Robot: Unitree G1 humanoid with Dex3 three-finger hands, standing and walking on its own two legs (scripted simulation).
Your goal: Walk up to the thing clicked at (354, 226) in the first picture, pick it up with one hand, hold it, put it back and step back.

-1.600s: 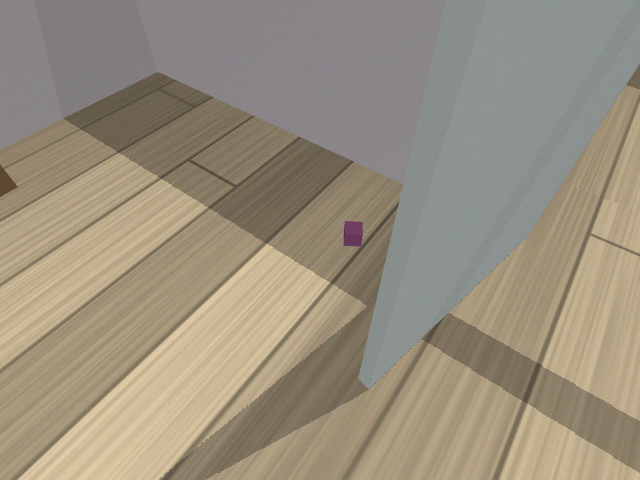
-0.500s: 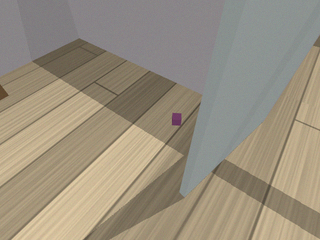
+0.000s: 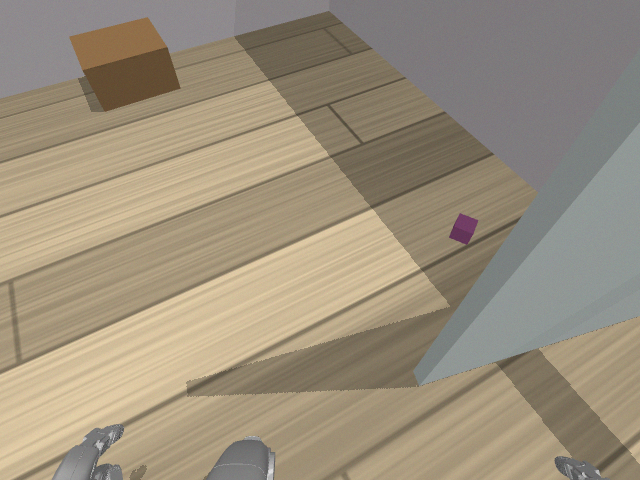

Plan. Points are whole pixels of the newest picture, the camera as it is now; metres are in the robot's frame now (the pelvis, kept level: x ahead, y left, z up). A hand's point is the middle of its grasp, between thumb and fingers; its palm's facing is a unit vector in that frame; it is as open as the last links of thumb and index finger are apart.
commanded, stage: walk up
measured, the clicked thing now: (463, 229) +0.98 -0.54 -0.73
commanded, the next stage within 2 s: none
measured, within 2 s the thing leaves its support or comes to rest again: neither
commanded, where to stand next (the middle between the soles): +0.06 +0.03 m, yaw +38 degrees
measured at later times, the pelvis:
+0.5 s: pelvis +0.01 -0.02 -0.01, yaw +20 degrees
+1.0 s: pelvis +0.00 -0.01 -0.03, yaw +34 degrees
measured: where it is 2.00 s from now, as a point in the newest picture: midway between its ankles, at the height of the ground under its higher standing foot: outside the picture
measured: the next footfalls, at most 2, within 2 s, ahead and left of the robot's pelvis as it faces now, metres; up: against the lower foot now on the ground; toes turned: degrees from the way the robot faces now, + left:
left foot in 0.10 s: +0.08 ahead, +0.14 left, +0.00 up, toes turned +6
right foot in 0.36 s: +0.11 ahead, -0.13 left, +0.00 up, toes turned +13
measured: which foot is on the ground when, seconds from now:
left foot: up 0.00-0.08, down 0.10-0.36, up 0.38-0.66, down 0.68-1.00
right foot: down 0.00-0.10, up 0.12-0.34, down 0.36-0.70, up 0.72-0.92, down 0.94-1.00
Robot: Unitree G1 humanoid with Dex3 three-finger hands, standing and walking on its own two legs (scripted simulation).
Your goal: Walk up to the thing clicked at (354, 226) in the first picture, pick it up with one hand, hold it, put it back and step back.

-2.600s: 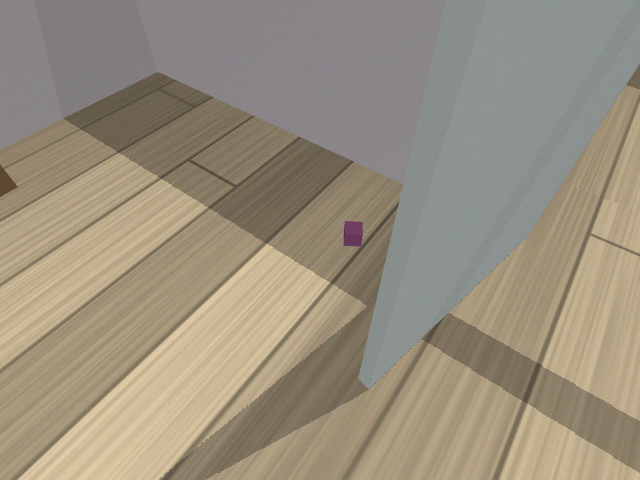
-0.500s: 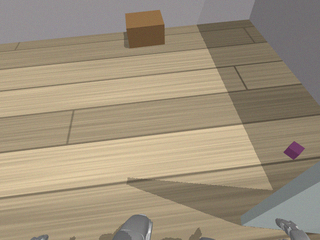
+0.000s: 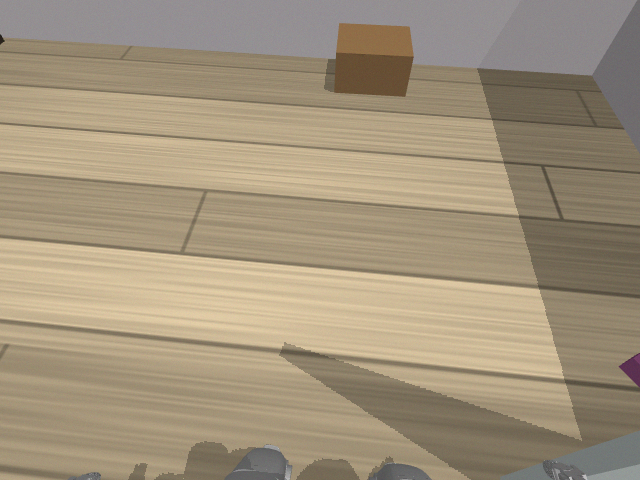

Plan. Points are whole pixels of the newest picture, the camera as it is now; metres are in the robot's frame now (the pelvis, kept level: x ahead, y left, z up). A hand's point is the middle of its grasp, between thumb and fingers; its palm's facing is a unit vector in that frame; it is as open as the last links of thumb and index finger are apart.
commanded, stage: walk up
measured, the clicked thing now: out of the picture +0.51 -0.98 -0.70
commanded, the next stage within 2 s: stand in 1.22 s
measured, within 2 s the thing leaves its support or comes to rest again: neither
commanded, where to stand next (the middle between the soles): +0.07 +0.01 m, yaw +3 degrees
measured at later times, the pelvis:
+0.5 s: pelvis +0.00 +0.01 +0.02, yaw +5 degrees
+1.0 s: pelvis +0.02 +0.00 +0.04, yaw +6 degrees
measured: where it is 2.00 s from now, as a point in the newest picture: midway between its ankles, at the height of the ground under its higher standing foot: outside the picture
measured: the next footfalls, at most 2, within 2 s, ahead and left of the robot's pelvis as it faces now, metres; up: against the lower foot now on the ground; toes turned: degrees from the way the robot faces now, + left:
none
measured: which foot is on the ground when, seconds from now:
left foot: down 0.00-1.00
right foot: down 0.00-1.00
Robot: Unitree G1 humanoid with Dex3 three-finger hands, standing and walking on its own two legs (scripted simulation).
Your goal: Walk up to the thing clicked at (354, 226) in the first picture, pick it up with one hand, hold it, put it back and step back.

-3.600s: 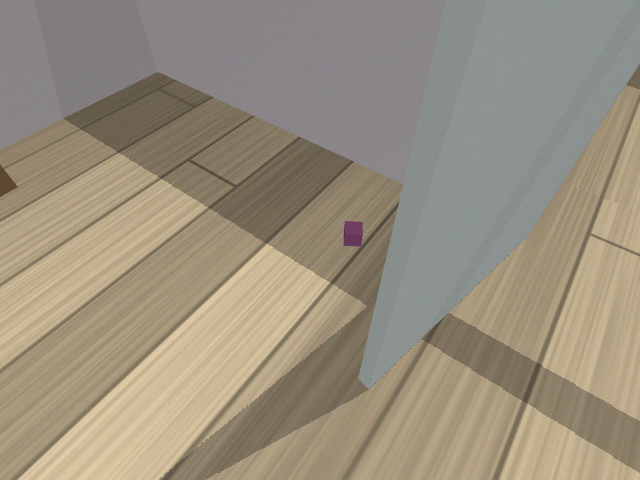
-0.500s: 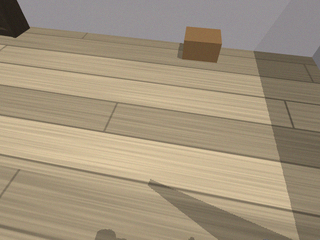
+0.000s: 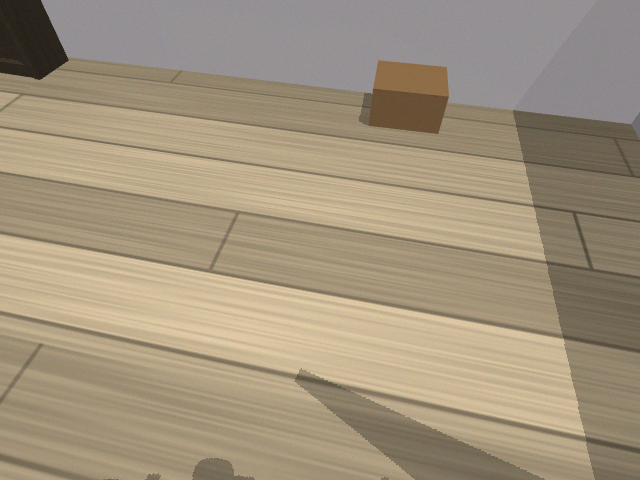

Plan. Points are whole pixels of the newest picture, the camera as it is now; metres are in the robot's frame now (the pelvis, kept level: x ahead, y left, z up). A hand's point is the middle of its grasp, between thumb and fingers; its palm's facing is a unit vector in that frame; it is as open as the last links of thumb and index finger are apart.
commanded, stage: walk up
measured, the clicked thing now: out of the picture +0.37 -1.03 -0.74
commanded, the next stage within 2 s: stand in 0.22 s
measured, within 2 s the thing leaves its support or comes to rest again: neither
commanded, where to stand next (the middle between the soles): +0.05 +0.01 m, yaw -3 degrees
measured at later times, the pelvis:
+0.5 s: pelvis -0.01 +0.00 +0.00, yaw -1 degrees
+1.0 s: pelvis -0.01 -0.01 +0.00, yaw -1 degrees
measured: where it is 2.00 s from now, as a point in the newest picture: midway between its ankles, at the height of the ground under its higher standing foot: outside the picture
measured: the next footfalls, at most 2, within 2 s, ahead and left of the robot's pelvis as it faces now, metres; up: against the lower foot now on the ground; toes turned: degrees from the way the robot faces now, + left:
none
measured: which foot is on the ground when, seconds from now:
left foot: down 0.00-1.00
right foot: down 0.00-1.00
